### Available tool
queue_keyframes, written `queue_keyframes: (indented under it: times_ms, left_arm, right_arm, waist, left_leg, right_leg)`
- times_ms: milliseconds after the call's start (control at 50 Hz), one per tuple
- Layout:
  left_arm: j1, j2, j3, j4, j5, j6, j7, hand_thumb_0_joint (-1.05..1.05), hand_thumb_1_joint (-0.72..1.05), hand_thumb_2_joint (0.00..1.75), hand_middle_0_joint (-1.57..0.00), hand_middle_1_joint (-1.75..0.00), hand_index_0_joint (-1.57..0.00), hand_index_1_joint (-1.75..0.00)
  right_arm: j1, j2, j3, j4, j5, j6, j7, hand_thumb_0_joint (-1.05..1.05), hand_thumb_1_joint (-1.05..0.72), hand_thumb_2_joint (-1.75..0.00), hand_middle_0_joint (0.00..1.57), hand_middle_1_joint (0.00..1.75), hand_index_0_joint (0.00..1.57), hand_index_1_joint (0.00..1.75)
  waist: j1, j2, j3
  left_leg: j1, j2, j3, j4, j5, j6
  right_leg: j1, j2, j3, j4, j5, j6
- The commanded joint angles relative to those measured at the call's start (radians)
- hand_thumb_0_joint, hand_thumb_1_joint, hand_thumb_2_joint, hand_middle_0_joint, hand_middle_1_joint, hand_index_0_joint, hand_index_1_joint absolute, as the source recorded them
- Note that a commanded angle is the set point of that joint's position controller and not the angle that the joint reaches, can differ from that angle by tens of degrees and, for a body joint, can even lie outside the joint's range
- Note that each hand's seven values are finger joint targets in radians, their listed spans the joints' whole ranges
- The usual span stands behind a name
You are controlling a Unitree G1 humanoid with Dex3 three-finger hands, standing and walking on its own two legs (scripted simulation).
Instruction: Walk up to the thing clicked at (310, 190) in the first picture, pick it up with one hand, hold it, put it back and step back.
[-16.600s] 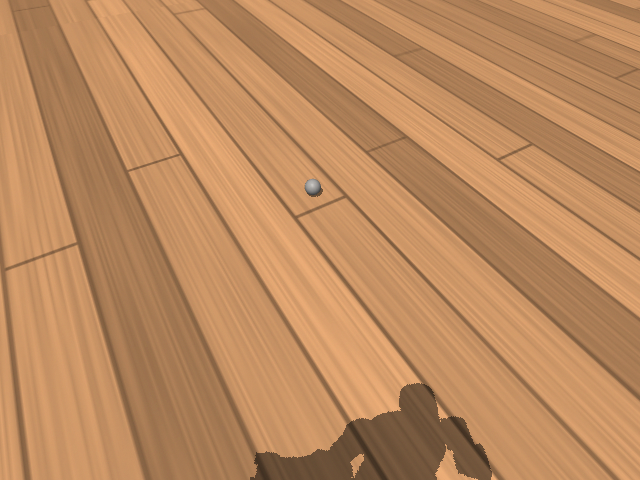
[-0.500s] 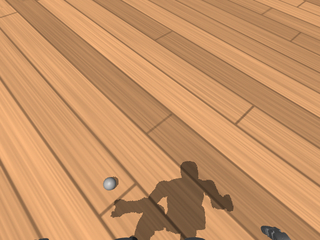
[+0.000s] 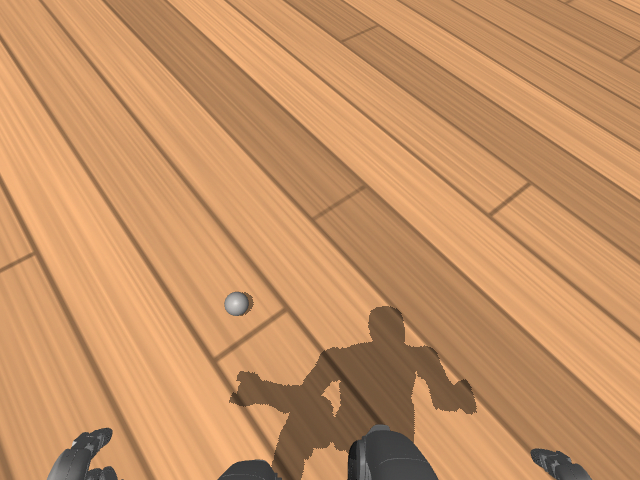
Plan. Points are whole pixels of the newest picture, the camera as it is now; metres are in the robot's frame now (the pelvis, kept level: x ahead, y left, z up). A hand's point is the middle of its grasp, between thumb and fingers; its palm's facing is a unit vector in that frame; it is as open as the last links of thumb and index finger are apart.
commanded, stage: walk up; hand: left
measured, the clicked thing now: (236, 303) +0.61 +0.24 -0.71
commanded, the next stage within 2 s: stand in 1.56 s
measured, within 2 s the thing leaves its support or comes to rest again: neither
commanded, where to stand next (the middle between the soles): +0.23 -0.03 m, yaw -4 degrees
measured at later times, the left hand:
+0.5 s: hand out of the picture -0.05 +0.27 -0.12, palm faces -0.06 -0.89 -0.45, open 7.4 cm
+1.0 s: hand out of the picture -0.12 +0.27 -0.14, palm faces -0.05 -0.94 -0.33, open 7.4 cm
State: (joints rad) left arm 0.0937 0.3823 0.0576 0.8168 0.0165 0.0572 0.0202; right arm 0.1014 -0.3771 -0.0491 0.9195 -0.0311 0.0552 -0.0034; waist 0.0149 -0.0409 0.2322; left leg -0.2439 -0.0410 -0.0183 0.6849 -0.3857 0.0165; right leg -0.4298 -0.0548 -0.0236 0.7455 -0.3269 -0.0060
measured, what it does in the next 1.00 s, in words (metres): walks backwards: right foot, then left foot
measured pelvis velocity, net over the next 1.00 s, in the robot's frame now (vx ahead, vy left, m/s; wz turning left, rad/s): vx -0.19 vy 0.02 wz -0.05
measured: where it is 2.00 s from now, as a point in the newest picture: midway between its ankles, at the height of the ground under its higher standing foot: outside the picture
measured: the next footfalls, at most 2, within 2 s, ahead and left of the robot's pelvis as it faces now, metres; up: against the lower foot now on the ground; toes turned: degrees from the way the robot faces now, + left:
right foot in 0.32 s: -0.14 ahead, -0.12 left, +0.00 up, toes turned -1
left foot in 0.62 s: -0.14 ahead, +0.13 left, +0.00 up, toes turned -6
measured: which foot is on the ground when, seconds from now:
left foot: down 0.00-0.34, up 0.36-0.60, down 0.62-1.00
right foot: up 0.00-0.30, down 0.32-1.00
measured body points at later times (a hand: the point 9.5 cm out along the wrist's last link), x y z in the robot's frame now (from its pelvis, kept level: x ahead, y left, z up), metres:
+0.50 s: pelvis -0.15 +0.00 +0.01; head -0.10 -0.03 +0.46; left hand -0.05 +0.31 -0.09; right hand -0.05 -0.32 -0.12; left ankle -0.15 +0.15 -0.64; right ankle -0.13 -0.12 -0.72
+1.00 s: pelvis -0.19 +0.02 +0.02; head -0.19 +0.02 +0.47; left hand -0.12 +0.32 -0.11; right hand -0.13 -0.30 -0.10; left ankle -0.18 +0.14 -0.72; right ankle -0.18 -0.12 -0.72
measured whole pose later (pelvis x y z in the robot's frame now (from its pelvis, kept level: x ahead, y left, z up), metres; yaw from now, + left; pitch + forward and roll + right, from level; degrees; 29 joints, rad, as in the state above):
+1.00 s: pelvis -0.19 +0.02 +0.02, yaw -3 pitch -3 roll -1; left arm 0.21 0.35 0.04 1.02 0.03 0.00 -0.02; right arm 0.19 -0.36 -0.04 0.99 -0.03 0.00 0.01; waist 0.01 0.01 0.06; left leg -0.21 0.00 -0.05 0.58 -0.31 0.00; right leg -0.22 0.01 0.04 0.53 -0.26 0.01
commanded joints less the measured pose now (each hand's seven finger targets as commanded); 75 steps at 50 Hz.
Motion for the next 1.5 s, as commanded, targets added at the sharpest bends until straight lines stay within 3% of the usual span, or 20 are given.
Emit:
queue_keyframes:
  times_ms: [0, 60, 220, 260, 300, 320, 340, 400, 500, 580, 620, 640, 680, 780, 820, 860, 940, 1020, 1180, 1480]
  left_arm:
    - [-0.05, 0.202, 0.08, -0.073, 0.002, -0.013, 0.031, 0.0, 0.9, 0.9, -0.2, -0.3, -0.2, -0.3]
    - [0.108, 0.192, 0.079, -0.025, -0.015, -0.015, 0.026, 0.0, 0.9, 0.9, -0.2, -0.3, -0.2, -0.3]
    - [0.113, 0.169, 0.064, -0.03, -0.001, -0.047, 0.016, 0.0, 0.9, 0.9, -0.2, -0.3, -0.2, -0.3]
    - [0.205, 0.161, 0.061, 0.016, 0.006, -0.055, 0.017, 0.0, 0.9, 0.9, -0.2, -0.3, -0.2, -0.3]
    - [0.192, 0.263, 0.087, 0.011, 0.03, -0.07, 0.017, 0.0, 0.9, 0.9, -0.2, -0.3, -0.2, -0.3]
    - [0.143, 0.373, 0.113, -0.011, 0.022, -0.061, 0.01, 0.0, 0.9, 0.9, -0.2, -0.3, -0.2, -0.3]
    - [0.092, 0.377, 0.111, -0.048, 0.024, -0.071, 0.017, 0.0, 0.9, 0.9, -0.2, -0.3, -0.2, -0.3]
    - [-0.003, 0.256, 0.085, -0.063, 0.02, -0.068, 0.023, 0.0, 0.9, 0.9, -0.2, -0.3, -0.2, -0.3]
    - [0.102, 0.235, 0.091, -0.047, 0.037, -0.071, 0.011, 0.0, 0.9, 0.9, -0.2, -0.3, -0.2, -0.3]
    - [0.056, 0.237, 0.067, -0.047, 0.023, -0.05, -0.011, 0.0, 0.9, 0.9, -0.2, -0.3, -0.2, -0.3]
    - [0.044, 0.157, 0.04, -0.034, -0.005, -0.053, -0.012, 0.0, 0.9, 0.9, -0.2, -0.3, -0.2, -0.3]
    - [-0.002, 0.238, 0.077, -0.011, 0.006, -0.055, -0.006, 0.0, 0.9, 0.9, -0.2, -0.3, -0.2, -0.3]
    - [0.062, 0.187, 0.061, 0.02, -0.012, -0.061, -0.024, 0.0, 0.9, 0.9, -0.2, -0.3, -0.2, -0.3]
    - [0.099, 0.164, 0.056, 0.08, 0.002, -0.087, -0.023, 0.0, 0.9, 0.9, -0.2, -0.3, -0.2, -0.3]
    - [0.108, 0.223, 0.064, 0.096, 0.015, -0.102, -0.01, 0.0, 0.9, 0.9, -0.2, -0.3, -0.2, -0.3]
    - [0.028, 0.272, 0.059, 0.077, 0.014, -0.103, -0.017, 0.0, 0.9, 0.9, -0.2, -0.3, -0.2, -0.3]
    - [-0.021, 0.211, 0.039, 0.088, 0.007, -0.1, -0.021, 0.0, 0.9, 0.9, -0.2, -0.3, -0.2, -0.3]
    - [0.022, 0.178, 0.03, 0.135, -0.007, -0.1, -0.032, 0.0, 0.9, 0.9, -0.2, -0.3, -0.2, -0.3]
    - [0.008, 0.183, 0.014, 0.178, -0.017, -0.111, -0.013, 0.0, 0.9, 0.9, -0.2, -0.3, -0.2, -0.3]
    - [-0.048, 0.181, 0.011, 0.196, -0.01, -0.101, -0.004, 0.0, 0.9, 0.9, -0.2, -0.3, -0.2, -0.3]
  right_arm:
    - [0.006, -0.313, -0.08, -0.091, -0.009, -0.024, -0.007, 0.0, -0.9, -0.9, 0.2, 0.3, 0.2, 0.3]
    - [-0.087, -0.24, -0.052, -0.127, -0.007, -0.026, -0.021, 0.0, -0.9, -0.9, 0.2, 0.3, 0.2, 0.3]
    - [0.016, -0.249, -0.064, -0.139, 0.003, -0.001, -0.012, 0.0, -0.9, -0.9, 0.2, 0.3, 0.2, 0.3]
    - [-0.037, -0.263, -0.065, -0.148, 0.021, 0.013, -0.007, 0.0, -0.9, -0.9, 0.2, 0.3, 0.2, 0.3]
    - [-0.024, -0.19, -0.042, -0.154, 0.031, 0.012, -0.002, 0.0, -0.9, -0.9, 0.2, 0.3, 0.2, 0.3]
    - [-0.071, -0.171, -0.044, -0.172, 0.032, 0.015, -0.013, 0.0, -0.9, -0.9, 0.2, 0.3, 0.2, 0.3]
    - [-0.081, -0.209, -0.062, -0.17, 0.031, 0.027, -0.019, 0.0, -0.9, -0.9, 0.2, 0.3, 0.2, 0.3]
    - [0.039, -0.211, -0.056, -0.108, 0.043, 0.01, -0.016, 0.0, -0.9, -0.9, 0.2, 0.3, 0.2, 0.3]
    - [0.019, -0.196, -0.047, -0.104, 0.013, -0.023, -0.007, 0.0, -0.9, -0.9, 0.2, 0.3, 0.2, 0.3]
    - [0.142, -0.179, -0.058, -0.021, 0.002, -0.054, 0.001, 0.0, -0.9, -0.9, 0.2, 0.3, 0.2, 0.3]
    - [0.074, -0.303, -0.07, -0.041, -0.019, -0.066, 0.0, 0.0, -0.9, -0.9, 0.2, 0.3, 0.2, 0.3]
    - [0.019, -0.34, -0.08, -0.058, -0.016, -0.07, 0.002, 0.0, -0.9, -0.9, 0.2, 0.3, 0.2, 0.3]
    - [-0.056, -0.233, -0.04, -0.063, -0.014, -0.091, -0.003, 0.0, -0.9, -0.9, 0.2, 0.3, 0.2, 0.3]
    - [0.006, -0.223, -0.045, -0.044, -0.007, -0.072, 0.004, 0.0, -0.9, -0.9, 0.2, 0.3, 0.2, 0.3]
    - [0.017, -0.155, -0.025, -0.047, 0.014, -0.07, 0.003, 0.0, -0.9, -0.9, 0.2, 0.3, 0.2, 0.3]
    - [0.058, -0.17, -0.036, -0.013, 0.009, -0.061, -0.001, 0.0, -0.9, -0.9, 0.2, 0.3, 0.2, 0.3]
    - [0.111, -0.171, -0.041, 0.034, 0.003, -0.08, 0.003, 0.0, -0.9, -0.9, 0.2, 0.3, 0.2, 0.3]
    - [0.01, -0.197, -0.033, 0.028, -0.003, -0.097, 0.005, 0.0, -0.9, -0.9, 0.2, 0.3, 0.2, 0.3]
    - [-0.004, -0.181, -0.029, 0.062, 0.016, -0.103, -0.008, 0.0, -0.9, -0.9, 0.2, 0.3, 0.2, 0.3]
    - [-0.071, -0.163, -0.034, 0.09, 0.013, -0.086, -0.008, 0.0, -0.9, -0.9, 0.2, 0.3, 0.2, 0.3]
  waist:
    - [-0.057, 0.194, -0.237]
    - [0.036, 0.192, -0.196]
    - [-0.048, 0.255, -0.31]
    - [0.011, 0.236, -0.34]
    - [0.007, -0.008, -0.307]
    - [0.059, -0.26, -0.248]
    - [0.043, -0.2, -0.183]
    - [-0.036, -0.046, -0.214]
    - [0.06, -0.144, -0.233]
    - [-0.014, -0.092, -0.225]
    - [-0.02, 0.26, -0.185]
    - [-0.037, 0.211, -0.109]
    - [0.027, 0.148, -0.12]
    - [0.007, 0.215, -0.194]
    - [0.016, 0.052, -0.221]
    - [-0.024, -0.03, -0.177]
    - [-0.05, -0.028, -0.17]
    - [0.006, 0.066, -0.164]
    - [-0.007, 0.09, -0.302]
    - [-0.015, 0.041, -0.295]
  left_leg:
    - [-0.075, 0.4, -0.39, -0.34, 0.528, 0.28]
    - [0.015, 0.28, -0.199, -0.257, 0.602, 0.197]
    - [0.191, 0.268, -0.184, -0.159, 0.587, 0.193]
    - [0.123, 0.278, -0.182, -0.116, 0.488, 0.163]
    - [-0.18, 0.128, -0.126, 0.027, 0.163, 0.041]
    - [-0.213, -0.037, -0.042, 0.303, -0.212, -0.014]
    - [-0.198, -0.007, -0.194, 0.518, -0.249, -0.022]
    - [-0.201, -0.06, -0.174, 0.551, -0.097, -0.028]
    - [-0.226, 0.001, -0.063, 0.131, -0.156, -0.046]
    - [0.131, 0.013, 0.006, -0.337, 0.036, -0.002]
    - [0.012, 0.335, -0.524, -0.504, -0.36, 0.133]
    - [-0.23, 0.4, -0.575, -0.54, -0.438, 0.215]
    - [-0.112, 0.273, -0.325, -0.429, -0.137, 0.152]
    - [-0.046, 0.189, -0.167, -0.282, 0.02, 0.082]
    - [-0.184, 0.112, -0.112, -0.16, 0.007, 0.012]
    - [-0.037, 0.052, -0.042, -0.03, -0.137, -0.009]
    - [0.09, 0.086, -0.095, -0.246, 0.003, 0.014]
    - [-0.061, 0.163, -0.219, -0.402, -0.159, 0.041]
    - [0.136, 0.147, -0.083, -0.294, 0.514, 0.014]
    - [0.162, 0.149, -0.049, -0.334, 0.426, 0.007]
  right_leg:
    - [0.005, 0.157, 0.199, 0.514, -0.319, -0.002]
    - [-0.076, 0.152, 0.189, 0.56, -0.192, 0.005]
    - [0.105, 0.09, 0.022, -0.068, -0.12, 0.041]
    - [0.232, 0.085, -0.007, -0.318, 0.077, 0.014]
    - [0.36, -0.097, 0.309, -0.364, 0.158, -0.063]
    - [0.159, -0.34, 0.545, -0.436, 0.267, -0.262]
    - [0.028, -0.402, 0.613, -0.447, 0.331, -0.32]
    - [0.118, -0.188, 0.249, -0.3, 0.401, -0.193]
    - [0.33, -0.158, 0.259, -0.324, -0.028, -0.175]
    - [0.113, -0.117, 0.206, -0.241, -0.126, -0.102]
    - [-0.06, 0.072, 0.049, -0.009, -0.226, -0.003]
    - [0.073, 0.046, 0.133, 0.149, -0.275, 0.001]
    - [0.083, 0.046, 0.15, 0.135, -0.146, -0.005]
    - [0.303, 0.088, 0.034, -0.355, 0.008, -0.015]
    - [0.415, -0.034, 0.276, -0.396, 0.043, -0.056]
    - [0.137, -0.193, 0.455, -0.507, -0.33, -0.159]
    - [0.047, -0.088, 0.276, -0.44, -0.214, -0.076]
    - [0.206, 0.013, 0.175, -0.342, -0.039, -0.034]
    - [0.331, -0.032, 0.144, -0.328, 0.449, -0.028]
    - [0.35, -0.039, 0.15, -0.361, 0.438, -0.025]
